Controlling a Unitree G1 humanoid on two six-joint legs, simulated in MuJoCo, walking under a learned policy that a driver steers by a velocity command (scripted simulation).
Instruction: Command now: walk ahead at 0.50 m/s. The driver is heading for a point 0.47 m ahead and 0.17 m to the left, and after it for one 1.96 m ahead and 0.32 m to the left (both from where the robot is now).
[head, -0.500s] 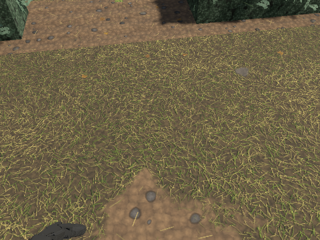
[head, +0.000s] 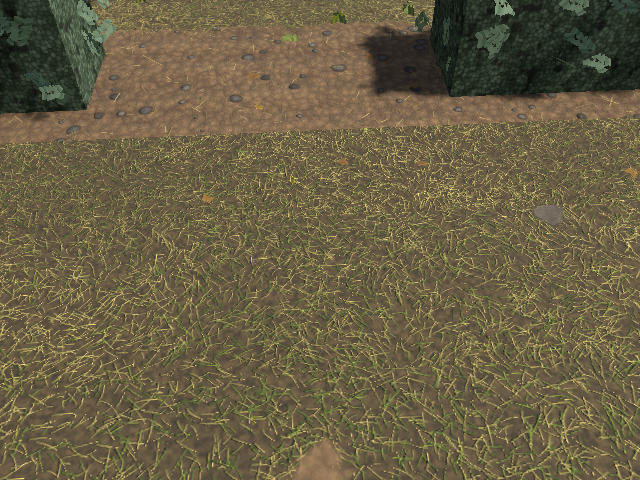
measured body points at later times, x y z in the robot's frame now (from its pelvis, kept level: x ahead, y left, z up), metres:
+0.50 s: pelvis +0.30 -0.02 -0.15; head +0.31 -0.01 +0.30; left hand +0.29 +0.23 -0.29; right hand +0.33 -0.25 -0.30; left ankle +0.26 +0.12 -0.76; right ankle +0.31 -0.11 -0.89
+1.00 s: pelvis +0.48 +0.08 -0.15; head +0.51 +0.09 +0.30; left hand +0.52 +0.37 -0.27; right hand +0.67 -0.14 -0.27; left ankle +0.55 +0.18 -0.89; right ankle +0.54 -0.07 -0.84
